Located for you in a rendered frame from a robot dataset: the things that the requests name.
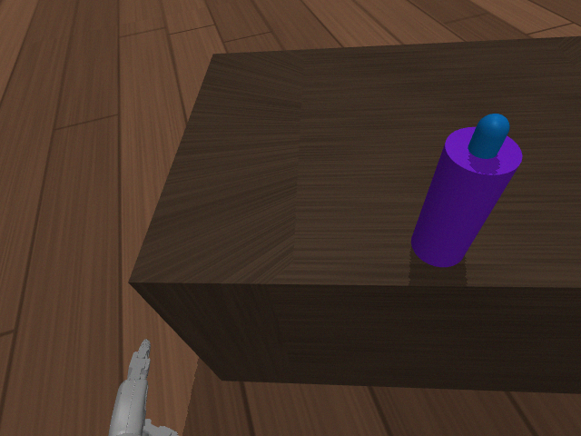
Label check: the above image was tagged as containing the left robot hand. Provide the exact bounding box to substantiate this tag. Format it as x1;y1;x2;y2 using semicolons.
108;339;179;436

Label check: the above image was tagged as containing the bottle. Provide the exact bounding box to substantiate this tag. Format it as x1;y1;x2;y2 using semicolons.
411;114;523;267

